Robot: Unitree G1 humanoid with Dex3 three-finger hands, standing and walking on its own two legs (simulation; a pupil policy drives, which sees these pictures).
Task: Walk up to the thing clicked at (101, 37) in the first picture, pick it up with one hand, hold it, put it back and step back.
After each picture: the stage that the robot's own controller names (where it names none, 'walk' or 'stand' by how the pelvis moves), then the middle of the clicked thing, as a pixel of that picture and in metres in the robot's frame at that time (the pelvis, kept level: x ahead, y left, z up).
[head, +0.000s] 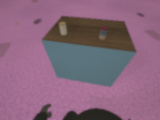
stand; (103, 32) +0.81 -0.07 +0.07
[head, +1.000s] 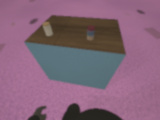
rise first; (90, 33) +0.72 +0.08 +0.09
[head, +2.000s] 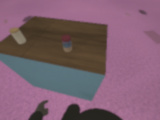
stand; (67, 43) +0.51 +0.23 +0.10
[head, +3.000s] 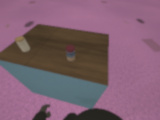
stand; (70, 53) +0.47 +0.19 +0.06
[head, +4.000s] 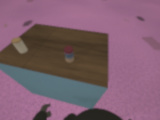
stand; (69, 54) +0.45 +0.20 +0.06
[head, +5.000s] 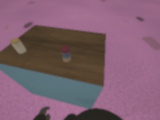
stand; (66, 54) +0.46 +0.22 +0.06
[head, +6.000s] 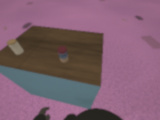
stand; (63, 54) +0.45 +0.24 +0.06
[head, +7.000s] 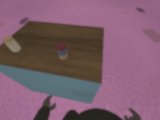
rise first; (62, 51) +0.46 +0.24 +0.07
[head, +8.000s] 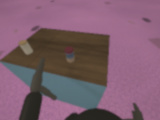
rise first; (69, 54) +0.46 +0.23 +0.07
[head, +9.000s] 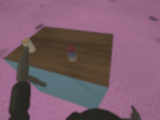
go down; (71, 53) +0.46 +0.21 +0.07
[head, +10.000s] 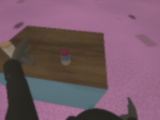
go down; (65, 56) +0.43 +0.20 +0.07
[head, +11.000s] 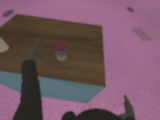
close in; (60, 51) +0.44 +0.21 +0.08
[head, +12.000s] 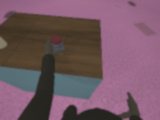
close; (57, 45) +0.47 +0.23 +0.11
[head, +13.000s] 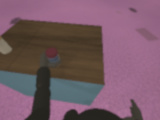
lift; (53, 57) +0.38 +0.25 +0.11
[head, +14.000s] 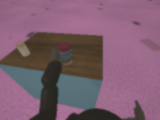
lift; (65, 53) +0.34 +0.17 +0.21
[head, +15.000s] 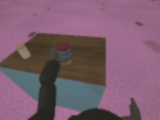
hold; (64, 53) +0.34 +0.18 +0.22
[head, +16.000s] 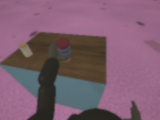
hold; (64, 50) +0.33 +0.18 +0.24
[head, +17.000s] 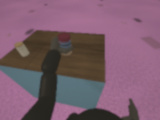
crouch; (65, 44) +0.39 +0.18 +0.24
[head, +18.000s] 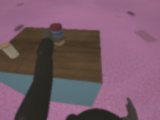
lower; (57, 34) +0.47 +0.22 +0.23
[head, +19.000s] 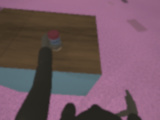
lower; (55, 41) +0.49 +0.22 +0.12
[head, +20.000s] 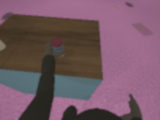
lower; (58, 48) +0.45 +0.22 +0.11
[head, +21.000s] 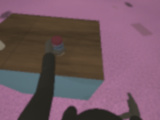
lower; (58, 46) +0.46 +0.22 +0.11
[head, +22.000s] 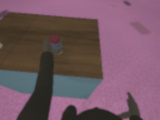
lower; (56, 45) +0.47 +0.22 +0.11
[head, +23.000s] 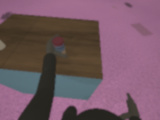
withdraw; (59, 47) +0.46 +0.21 +0.11
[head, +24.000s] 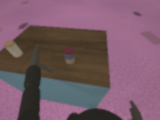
sink last; (69, 55) +0.43 +0.19 +0.09
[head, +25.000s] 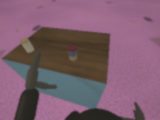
stand; (72, 53) +0.48 +0.21 +0.07
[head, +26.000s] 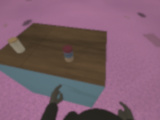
stand; (68, 53) +0.45 +0.21 +0.07
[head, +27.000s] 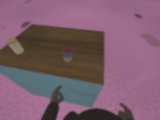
stand; (67, 53) +0.45 +0.22 +0.07
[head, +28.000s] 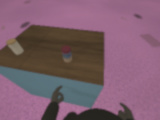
stand; (67, 54) +0.45 +0.22 +0.07
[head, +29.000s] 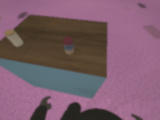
walk; (68, 45) +0.48 +0.20 +0.08
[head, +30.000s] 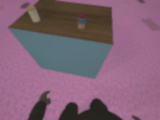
walk; (81, 20) +0.76 +0.15 +0.09
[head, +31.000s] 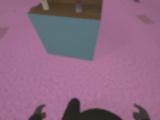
stand; (78, 6) +1.15 +0.28 +0.10
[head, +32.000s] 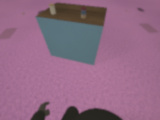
stand; (83, 12) +1.17 +0.20 +0.09
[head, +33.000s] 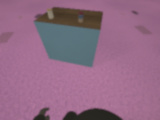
stand; (80, 16) +1.16 +0.21 +0.06
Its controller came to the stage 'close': yes
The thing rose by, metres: 0.22
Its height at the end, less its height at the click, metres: +0.00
